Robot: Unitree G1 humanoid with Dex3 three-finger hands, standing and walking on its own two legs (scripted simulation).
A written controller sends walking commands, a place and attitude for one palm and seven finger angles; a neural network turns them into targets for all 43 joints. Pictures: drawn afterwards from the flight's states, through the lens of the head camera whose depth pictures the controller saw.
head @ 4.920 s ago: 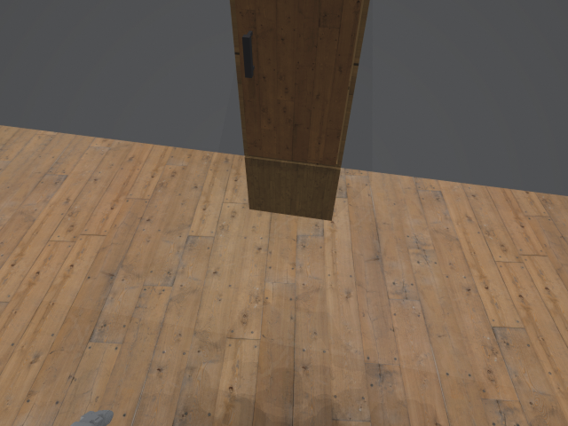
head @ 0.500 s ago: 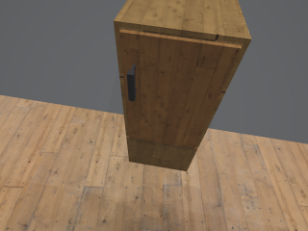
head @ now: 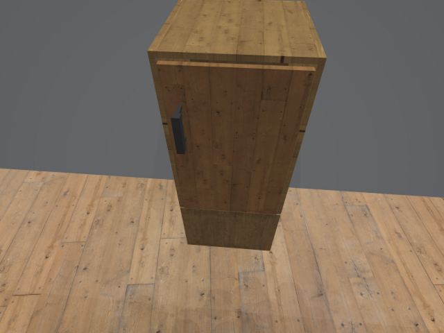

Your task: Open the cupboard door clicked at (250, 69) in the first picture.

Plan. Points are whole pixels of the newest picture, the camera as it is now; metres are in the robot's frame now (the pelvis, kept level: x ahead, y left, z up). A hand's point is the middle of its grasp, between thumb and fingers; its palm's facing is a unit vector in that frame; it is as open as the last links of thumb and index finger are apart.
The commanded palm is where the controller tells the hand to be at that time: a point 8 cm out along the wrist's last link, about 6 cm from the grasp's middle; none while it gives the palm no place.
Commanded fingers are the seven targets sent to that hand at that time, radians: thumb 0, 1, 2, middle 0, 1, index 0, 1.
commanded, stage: come to a stop and stand still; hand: left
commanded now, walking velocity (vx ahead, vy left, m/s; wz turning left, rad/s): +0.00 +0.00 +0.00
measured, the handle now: (180, 129) +0.60 +0.14 +0.01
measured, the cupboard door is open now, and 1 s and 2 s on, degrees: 0 0 0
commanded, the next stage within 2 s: look again from close up in 0.22 s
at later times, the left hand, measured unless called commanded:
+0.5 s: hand out of the picture +0.02 +0.17 -0.18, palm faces +0.01 -0.98 -0.20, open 7.4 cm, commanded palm none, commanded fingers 0.00 0.90 0.90 -0.20 -0.30 -0.20 -0.30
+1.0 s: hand out of the picture +0.03 +0.19 -0.18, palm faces +0.00 -0.97 -0.24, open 7.4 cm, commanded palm none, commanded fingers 0.00 0.90 0.90 -0.20 -0.30 -0.20 -0.30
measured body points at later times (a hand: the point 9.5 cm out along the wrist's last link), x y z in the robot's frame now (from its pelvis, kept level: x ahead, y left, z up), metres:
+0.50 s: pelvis +0.01 +0.00 -0.01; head +0.02 +0.00 +0.44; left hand +0.02 +0.23 -0.16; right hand +0.01 -0.22 -0.16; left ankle +0.04 +0.11 -0.74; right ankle -0.02 -0.12 -0.74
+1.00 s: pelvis +0.02 +0.00 +0.00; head +0.03 +0.00 +0.45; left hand +0.03 +0.24 -0.16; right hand +0.07 -0.23 -0.16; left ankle +0.04 +0.11 -0.74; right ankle -0.02 -0.12 -0.74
